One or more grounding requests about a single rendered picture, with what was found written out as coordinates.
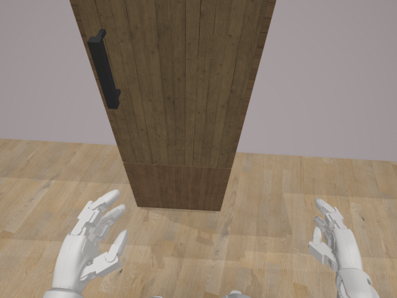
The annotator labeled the robot right forearm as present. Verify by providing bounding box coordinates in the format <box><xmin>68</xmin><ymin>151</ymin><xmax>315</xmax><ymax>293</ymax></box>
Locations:
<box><xmin>336</xmin><ymin>268</ymin><xmax>380</xmax><ymax>298</ymax></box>

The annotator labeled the handle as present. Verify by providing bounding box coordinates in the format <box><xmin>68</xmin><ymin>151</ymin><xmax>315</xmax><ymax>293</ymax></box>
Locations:
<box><xmin>87</xmin><ymin>29</ymin><xmax>121</xmax><ymax>109</ymax></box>

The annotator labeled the robot left hand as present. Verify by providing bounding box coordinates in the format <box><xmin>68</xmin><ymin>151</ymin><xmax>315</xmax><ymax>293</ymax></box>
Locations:
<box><xmin>52</xmin><ymin>189</ymin><xmax>128</xmax><ymax>293</ymax></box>

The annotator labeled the robot right hand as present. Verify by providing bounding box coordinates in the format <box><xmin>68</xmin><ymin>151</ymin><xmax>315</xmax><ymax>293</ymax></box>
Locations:
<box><xmin>309</xmin><ymin>198</ymin><xmax>363</xmax><ymax>273</ymax></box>

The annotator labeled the cupboard door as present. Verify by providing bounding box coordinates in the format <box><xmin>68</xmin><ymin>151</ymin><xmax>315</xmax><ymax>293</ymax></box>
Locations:
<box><xmin>75</xmin><ymin>0</ymin><xmax>268</xmax><ymax>168</ymax></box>

